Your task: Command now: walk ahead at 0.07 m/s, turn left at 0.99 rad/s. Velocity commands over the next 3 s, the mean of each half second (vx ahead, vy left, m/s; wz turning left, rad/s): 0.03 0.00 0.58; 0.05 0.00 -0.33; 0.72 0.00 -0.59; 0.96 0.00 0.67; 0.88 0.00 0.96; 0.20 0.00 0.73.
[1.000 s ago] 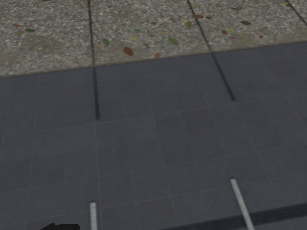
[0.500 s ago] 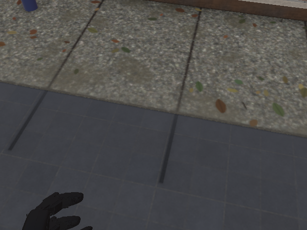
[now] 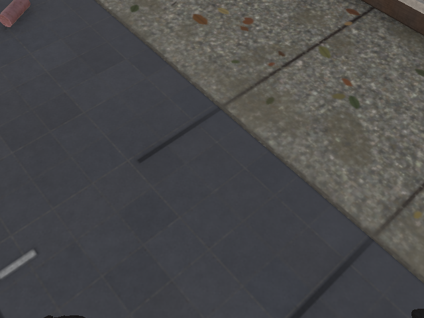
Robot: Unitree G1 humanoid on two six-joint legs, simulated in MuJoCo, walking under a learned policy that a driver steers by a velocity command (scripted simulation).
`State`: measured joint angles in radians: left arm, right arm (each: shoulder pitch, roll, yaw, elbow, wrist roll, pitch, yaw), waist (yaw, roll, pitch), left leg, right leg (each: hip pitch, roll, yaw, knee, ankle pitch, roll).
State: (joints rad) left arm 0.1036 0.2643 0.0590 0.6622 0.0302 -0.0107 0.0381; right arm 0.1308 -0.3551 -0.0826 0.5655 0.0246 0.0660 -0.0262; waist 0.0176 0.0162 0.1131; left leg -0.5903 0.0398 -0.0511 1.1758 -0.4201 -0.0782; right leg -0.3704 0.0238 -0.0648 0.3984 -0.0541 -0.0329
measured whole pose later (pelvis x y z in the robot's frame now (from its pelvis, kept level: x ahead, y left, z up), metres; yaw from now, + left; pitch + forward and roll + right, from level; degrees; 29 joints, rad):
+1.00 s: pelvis +0.01 +0.04 +0.00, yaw +1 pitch +3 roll +1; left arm 0.16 0.33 0.09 0.70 -0.03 0.05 0.00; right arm 0.24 -0.28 -0.08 0.68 -0.01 -0.02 -0.05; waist -0.01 -0.04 0.01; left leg -0.25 0.02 0.12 0.48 -0.28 0.03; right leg -0.56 -0.04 0.02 1.14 -0.40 0.04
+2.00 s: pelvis +0.60 -0.25 -0.02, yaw +6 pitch -2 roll +0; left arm 0.07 0.19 0.00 0.60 -0.01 -0.16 -0.01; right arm 0.49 -0.25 -0.07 0.82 0.01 -0.05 0.05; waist -0.06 0.02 0.03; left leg -0.33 -0.20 0.00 0.65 -0.29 0.20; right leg -0.51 0.00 0.17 1.48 -0.36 -0.03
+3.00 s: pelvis +1.18 -0.17 +0.00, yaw +57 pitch +2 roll +0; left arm 0.08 0.30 0.03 0.67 0.01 0.00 0.03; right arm 0.16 -0.28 -0.05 0.61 -0.01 0.04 -0.02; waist -0.03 -0.03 0.06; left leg -0.40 -0.15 -0.16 0.52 -0.14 0.07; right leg -0.57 -0.04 0.10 0.88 -0.28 0.10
